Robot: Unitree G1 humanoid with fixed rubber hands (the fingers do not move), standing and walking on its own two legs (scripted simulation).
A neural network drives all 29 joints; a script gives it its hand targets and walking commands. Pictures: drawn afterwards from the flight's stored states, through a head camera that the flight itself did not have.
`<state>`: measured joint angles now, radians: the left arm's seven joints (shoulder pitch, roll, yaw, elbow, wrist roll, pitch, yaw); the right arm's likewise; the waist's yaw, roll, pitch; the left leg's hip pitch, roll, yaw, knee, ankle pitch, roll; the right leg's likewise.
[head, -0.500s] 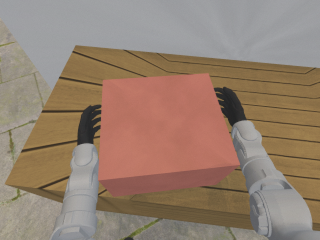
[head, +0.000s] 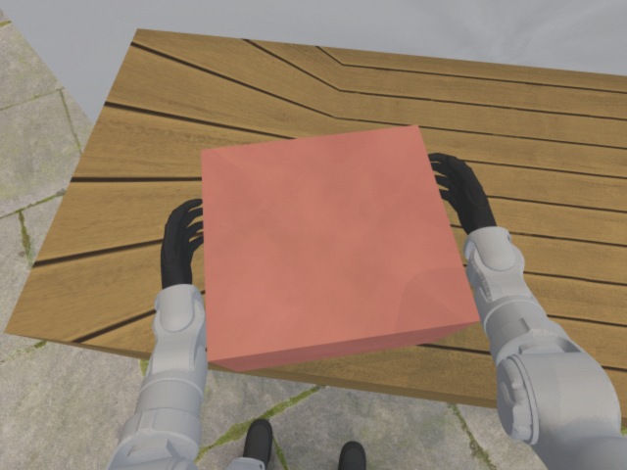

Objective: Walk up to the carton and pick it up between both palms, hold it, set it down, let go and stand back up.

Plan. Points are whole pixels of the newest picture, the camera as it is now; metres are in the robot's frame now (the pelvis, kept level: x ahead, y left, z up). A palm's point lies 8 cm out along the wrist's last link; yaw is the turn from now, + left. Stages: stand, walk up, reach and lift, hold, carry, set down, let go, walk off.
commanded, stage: set down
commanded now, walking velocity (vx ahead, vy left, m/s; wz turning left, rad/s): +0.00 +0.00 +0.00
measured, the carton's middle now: (324, 253) +0.39 +0.01 -0.06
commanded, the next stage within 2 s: none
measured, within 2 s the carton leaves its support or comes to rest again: neither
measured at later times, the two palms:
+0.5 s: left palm (176, 273) +0.34 +0.20 -0.03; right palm (472, 212) +0.44 -0.17 +0.00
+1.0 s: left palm (178, 274) +0.34 +0.20 -0.03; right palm (472, 217) +0.43 -0.17 -0.01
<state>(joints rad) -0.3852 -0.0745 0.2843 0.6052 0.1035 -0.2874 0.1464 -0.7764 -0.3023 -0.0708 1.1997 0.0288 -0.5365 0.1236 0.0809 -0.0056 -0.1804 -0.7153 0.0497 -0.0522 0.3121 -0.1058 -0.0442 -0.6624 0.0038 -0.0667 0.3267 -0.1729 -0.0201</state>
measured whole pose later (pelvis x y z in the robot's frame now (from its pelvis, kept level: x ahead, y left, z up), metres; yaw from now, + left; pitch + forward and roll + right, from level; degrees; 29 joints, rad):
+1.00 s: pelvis -0.01 +0.00 +0.00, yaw +0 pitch +29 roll -1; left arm -0.50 -0.05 0.30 0.85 0.10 -0.45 0.15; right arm -0.87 -0.33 -0.13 1.40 0.00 -0.61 0.15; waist 0.11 -0.01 -0.18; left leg -0.74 0.06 -0.05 0.32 -0.09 -0.05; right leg -0.68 0.01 -0.07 0.33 -0.15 -0.02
